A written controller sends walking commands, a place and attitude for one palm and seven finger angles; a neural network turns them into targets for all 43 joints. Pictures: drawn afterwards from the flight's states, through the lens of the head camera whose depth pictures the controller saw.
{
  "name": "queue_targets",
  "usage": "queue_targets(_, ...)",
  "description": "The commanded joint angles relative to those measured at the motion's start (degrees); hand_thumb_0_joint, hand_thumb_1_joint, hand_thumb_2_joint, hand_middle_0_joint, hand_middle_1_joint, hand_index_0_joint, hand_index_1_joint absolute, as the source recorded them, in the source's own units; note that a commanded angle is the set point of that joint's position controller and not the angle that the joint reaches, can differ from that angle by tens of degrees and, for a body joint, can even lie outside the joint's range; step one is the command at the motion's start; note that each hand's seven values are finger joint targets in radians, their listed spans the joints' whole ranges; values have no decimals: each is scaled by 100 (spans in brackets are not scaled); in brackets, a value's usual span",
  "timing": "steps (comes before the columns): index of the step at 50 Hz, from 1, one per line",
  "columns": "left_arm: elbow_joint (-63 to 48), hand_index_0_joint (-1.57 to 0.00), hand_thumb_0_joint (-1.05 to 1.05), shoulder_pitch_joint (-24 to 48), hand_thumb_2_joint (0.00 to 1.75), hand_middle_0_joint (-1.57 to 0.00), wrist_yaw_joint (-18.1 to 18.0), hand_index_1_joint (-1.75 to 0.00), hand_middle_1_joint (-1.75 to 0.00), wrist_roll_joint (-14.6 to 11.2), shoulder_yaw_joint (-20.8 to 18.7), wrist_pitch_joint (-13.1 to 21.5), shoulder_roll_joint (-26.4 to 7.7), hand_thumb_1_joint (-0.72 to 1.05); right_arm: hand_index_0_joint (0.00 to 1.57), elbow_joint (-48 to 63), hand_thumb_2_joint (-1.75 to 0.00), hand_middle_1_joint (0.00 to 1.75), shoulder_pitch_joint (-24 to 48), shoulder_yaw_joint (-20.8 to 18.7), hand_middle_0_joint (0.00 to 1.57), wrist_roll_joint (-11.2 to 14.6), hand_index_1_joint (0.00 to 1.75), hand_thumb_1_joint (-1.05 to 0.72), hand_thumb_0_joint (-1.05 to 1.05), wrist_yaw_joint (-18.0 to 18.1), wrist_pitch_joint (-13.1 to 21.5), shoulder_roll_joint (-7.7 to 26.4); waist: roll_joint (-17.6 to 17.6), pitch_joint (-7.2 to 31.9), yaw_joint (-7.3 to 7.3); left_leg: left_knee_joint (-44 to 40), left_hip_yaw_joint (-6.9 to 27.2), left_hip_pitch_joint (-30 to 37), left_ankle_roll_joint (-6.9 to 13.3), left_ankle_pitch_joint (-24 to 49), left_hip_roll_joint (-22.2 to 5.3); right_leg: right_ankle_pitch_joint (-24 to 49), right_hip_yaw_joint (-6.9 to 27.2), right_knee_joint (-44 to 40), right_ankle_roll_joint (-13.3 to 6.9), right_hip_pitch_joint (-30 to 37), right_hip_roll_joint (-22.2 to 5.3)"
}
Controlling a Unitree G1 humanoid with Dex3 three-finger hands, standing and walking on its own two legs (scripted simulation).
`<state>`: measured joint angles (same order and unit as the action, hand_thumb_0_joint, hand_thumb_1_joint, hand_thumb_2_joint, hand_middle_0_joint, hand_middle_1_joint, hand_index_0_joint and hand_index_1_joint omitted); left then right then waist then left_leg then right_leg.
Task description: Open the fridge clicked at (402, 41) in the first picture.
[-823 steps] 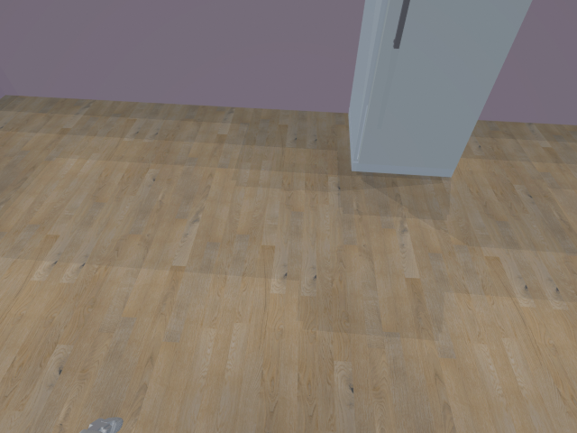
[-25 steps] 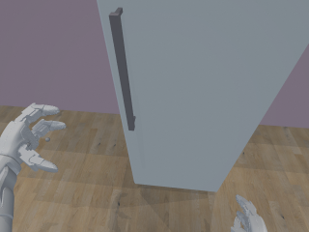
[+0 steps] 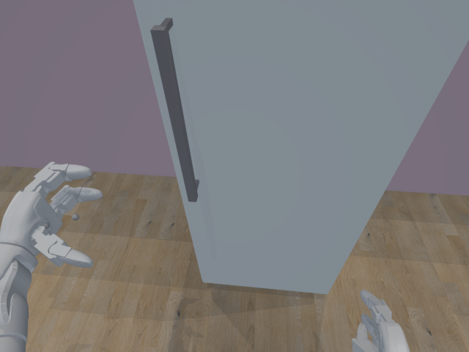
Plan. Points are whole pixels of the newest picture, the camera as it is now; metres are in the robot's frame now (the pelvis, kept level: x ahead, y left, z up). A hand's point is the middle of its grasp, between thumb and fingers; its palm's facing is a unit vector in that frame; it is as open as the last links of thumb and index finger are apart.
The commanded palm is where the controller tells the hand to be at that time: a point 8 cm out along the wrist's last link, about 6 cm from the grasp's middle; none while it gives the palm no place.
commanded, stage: move the hooked fingers beside the handle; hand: left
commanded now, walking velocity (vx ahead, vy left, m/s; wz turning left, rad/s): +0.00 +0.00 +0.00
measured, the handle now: (183, 128) +0.48 +0.15 +0.14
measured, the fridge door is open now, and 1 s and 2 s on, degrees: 0 0 0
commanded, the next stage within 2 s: none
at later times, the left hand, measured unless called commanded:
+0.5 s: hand (100, 195) +0.32 +0.26 +0.12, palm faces -0.01 -1.00 -0.02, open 14.0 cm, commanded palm +0.29 +0.30 +0.12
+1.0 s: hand (120, 180) +0.35 +0.24 +0.12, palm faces +0.00 -1.00 -0.01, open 14.0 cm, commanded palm +0.33 +0.29 +0.12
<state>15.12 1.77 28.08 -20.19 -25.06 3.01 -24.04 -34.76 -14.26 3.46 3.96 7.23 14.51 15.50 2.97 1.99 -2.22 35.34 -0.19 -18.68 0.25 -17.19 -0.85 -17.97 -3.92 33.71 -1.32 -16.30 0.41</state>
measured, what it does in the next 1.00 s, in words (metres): stands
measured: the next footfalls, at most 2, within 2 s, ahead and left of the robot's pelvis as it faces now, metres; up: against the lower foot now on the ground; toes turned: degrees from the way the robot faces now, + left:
none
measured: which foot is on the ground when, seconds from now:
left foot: down 0.00-1.00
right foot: down 0.00-1.00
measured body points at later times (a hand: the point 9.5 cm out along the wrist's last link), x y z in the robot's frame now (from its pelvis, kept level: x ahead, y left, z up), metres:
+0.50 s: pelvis +0.00 +0.01 +0.00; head +0.00 +0.00 +0.45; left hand +0.31 +0.31 +0.13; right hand +0.15 -0.24 -0.08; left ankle +0.02 +0.12 -0.73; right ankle +0.00 -0.10 -0.73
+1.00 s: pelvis +0.00 +0.01 +0.00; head +0.01 +0.00 +0.45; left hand +0.35 +0.29 +0.13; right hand +0.14 -0.23 -0.09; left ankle +0.02 +0.12 -0.73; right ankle +0.00 -0.10 -0.73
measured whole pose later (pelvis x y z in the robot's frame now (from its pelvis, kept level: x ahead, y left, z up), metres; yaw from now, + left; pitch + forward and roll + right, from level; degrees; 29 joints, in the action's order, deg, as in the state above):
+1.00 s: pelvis +0.00 +0.01 +0.00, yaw -1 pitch +3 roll -1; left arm 28.9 18.7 20.3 -14.8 -19.1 5.1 -21.3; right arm -35.5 -15.7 3.4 3.8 6.1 10.2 14.9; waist 1.9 2.5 0.1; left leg 35.7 -1.4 -21.8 1.1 -17.0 -0.1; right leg -17.8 -2.7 34.7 -0.5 -20.1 -0.4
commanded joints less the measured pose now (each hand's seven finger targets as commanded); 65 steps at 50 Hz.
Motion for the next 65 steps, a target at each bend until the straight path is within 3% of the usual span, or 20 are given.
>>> queue_targets(1,-1034,-30,0,1421,30,-30,-31,-120,-120,-162,-507,315,-1524,-50,20,848,-90,30,494,-318,20,7,30,-90,0,52,335,723,72,826,83,-432,78,496,174,935,113,1179,225,-546,80,-17,-22)
queue_targets(7,-705,-30,0,2254,30,-30,-33,-120,-120,-91,-512,393,-1791,-50,20,763,-90,30,445,-329,20,10,30,-90,0,115,266,767,-143,838,191,-348,76,390,191,724,87,842,379,-607,103,-94,-50)
queue_targets(11,-518,-30,0,2725,30,-30,-41,-120,-120,-3,-326,512,-1707,-50,20,736,-90,30,423,-305,20,15,30,-90,0,145,264,738,321,1032,237,-368,107,487,170,652,110,746,332,-546,60,-137,-55)
queue_targets(12,-487,-30,0,2801,30,-30,-34,-120,-120,-10,-310,534,-1732,-50,20,726,-90,30,400,-313,20,5,30,-90,0,138,253,757,176,1094,238,-321,99,478,182,715,94,823,376,-541,63,-94,-55)
queue_targets(14,-425,-30,0,2680,30,-30,-43,-120,-120,15,-277,550,-1656,-50,20,765,-90,30,390,-311,20,5,30,-90,0,120,257,741,279,1242,182,-369,128,523,176,810,105,946,297,-469,35,-31,-49)
queue_targets(17,-328,-30,0,2374,30,-30,-85,-120,-120,-1,-319,507,-1633,-50,20,788,-90,30,325,-334,20,-10,30,-90,0,69,245,776,32,1351,96,-363,128,512,168,1051,79,1235,222,-385,23,78,-33)
queue_targets(22,-325,-30,0,2128,30,-30,-269,-120,-120,35,-428,370,-1634,-50,20,873,-90,30,318,-344,20,-13,30,-90,0,-23,175,768,-44,1161,-2,-435,116,373,147,1173,67,1350,158,-345,8,33,-20)
queue_targets(28,-828,-30,0,2469,30,-30,-528,-120,-120,130,-175,504,-1332,-50,20,885,-90,30,278,-364,20,-26,30,-90,0,-48,142,726,70,1293,106,-487,128,605,140,1253,34,1346,134,-321,2,-55,19)
queue_targets(30,-796,-30,0,2839,30,-30,-582,-120,-120,163,57,528,-1128,-50,20,803,-90,30,244,-360,20,-14,30,-90,0,-20,133,718,59,1198,235,-509,154,678,134,1064,27,1161,122,-366,16,-245,25)
queue_targets(31,-802,-30,0,2890,30,-30,-603,-120,-120,196,66,546,-1139,-50,20,778,-90,30,232,-371,20,-9,30,-90,0,-9,134,716,227,1185,239,-515,160,698,122,984,26,1056,127,-376,9,-295,17)
queue_targets(32,-765,-30,0,2965,30,-30,-611,-120,-120,207,142,545,-1108,-50,20,753,-90,30,208,-362,20,-27,30,-90,0,0,120,733,32,1181,262,-504,165,686,143,954,16,1028,129,-398,7,-274,26)
queue_targets(36,-460,-30,0,3273,30,-30,-658,-120,-120,328,320,498,-1000,-50,20,677,-90,30,210,-339,20,-14,30,-90,0,29,90,719,163,1169,305,-563,241,696,113,820,23,877,108,-399,-9,-367,-1)
queue_targets(41,-92,-30,0,3585,30,-30,-737,-120,-120,341,309,486,-1028,-50,20,629,-90,30,183,-328,20,-18,30,-90,0,12,-1,726,-19,1284,310,-521,206,633,124,845,44,976,129,-395,-5,-306,-12)
queue_targets(42,62,-30,0,3450,30,-30,-775,-120,-120,350,72,502,-1265,-50,20,610,-90,30,151,-345,20,-34,30,-90,0,2,-34,742,-259,1290,236,-489,197,551,136,949,26,1072,139,-392,-13,-169,-5)
queue_targets(46,43,-30,0,3404,30,-30,-820,-120,-120,399,152,566,-1136,-50,20,692,-90,30,157,-340,20,-40,30,-90,0,-69,-100,708,93,1450,180,-448,155,582,100,1266,57,1413,145,-274,-24,-104,-24)
queue_targets(52,464,-30,0,4018,30,-30,-832,-120,-120,453,248,631,-1187,-50,20,635,-90,30,45,-369,20,-26,30,-90,0,-71,-244,770,-197,1288,343,-379,117,384,156,977,45,1213,193,-310,-6,-248,-1)
queue_targets(54,574,-30,0,4404,30,-30,-815,-120,-120,488,329,674,-1208,-50,20,586,-90,30,-17,-370,20,-17,30,-90,0,-57,-273,780,-25,1318,437,-363,112,396,154,906,55,1159,214,-314,1,-336,-6)
queue_targets(56,589,-30,0,4606,30,-30,-814,-120,-120,512,442,762,-1108,-50,20,562,-90,30,-69,-381,20,-29,30,-90,0,-53,-289,773,140,1500,451,-319,143,524,147,969,67,1170,215,-272,-16,-386,-2)
queue_targets(62,987,-30,0,4555,30,-30,-863,-120,-120,529,232,908,-1340,-50,20,499,-90,30,-249,-409,20,-68,30,-90,0,-100,-398,820,-85,1849,349,-220,133,431,154,1310,72,1556,229,-150,-22,-102,6)
queue_targets(65,1319,-30,0,4475,30,-30,-892,-120,-120,546,186,857,-1327,-50,20,485,-90,30,-303,-428,20,-60,30,-90,0,-137,-468,816,-99,1686,370,-206,87,301,157,1295,68,1639,226,-152,2,-209,6)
